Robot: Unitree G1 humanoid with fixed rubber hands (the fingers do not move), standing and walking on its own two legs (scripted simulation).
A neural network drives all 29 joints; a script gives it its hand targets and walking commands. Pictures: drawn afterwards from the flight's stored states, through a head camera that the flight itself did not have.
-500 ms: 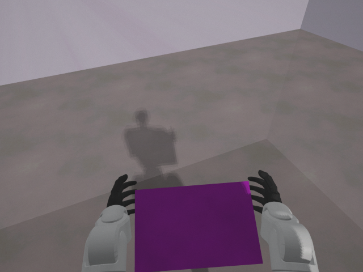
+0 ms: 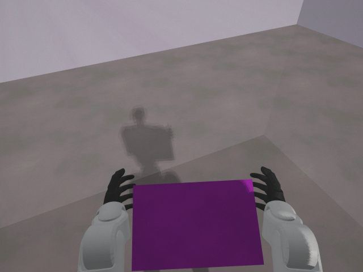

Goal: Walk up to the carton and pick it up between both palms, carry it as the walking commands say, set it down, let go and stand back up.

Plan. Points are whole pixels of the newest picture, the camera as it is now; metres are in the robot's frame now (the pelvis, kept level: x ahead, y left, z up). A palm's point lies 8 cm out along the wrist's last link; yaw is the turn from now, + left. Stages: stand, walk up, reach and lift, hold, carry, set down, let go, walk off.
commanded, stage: carry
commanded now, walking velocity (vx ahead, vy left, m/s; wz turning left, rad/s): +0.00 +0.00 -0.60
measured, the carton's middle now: (193, 219) +0.28 +0.00 -0.03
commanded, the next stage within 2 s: none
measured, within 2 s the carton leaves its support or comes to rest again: neither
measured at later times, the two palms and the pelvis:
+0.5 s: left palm (134, 206) +0.25 +0.11 +0.09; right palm (304, 218) +0.22 -0.20 +0.09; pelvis -0.01 -0.02 +0.00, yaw -4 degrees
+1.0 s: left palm (128, 206) +0.25 +0.13 +0.09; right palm (297, 215) +0.22 -0.19 +0.09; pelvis -0.02 -0.01 +0.00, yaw -5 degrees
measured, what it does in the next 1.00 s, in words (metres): stands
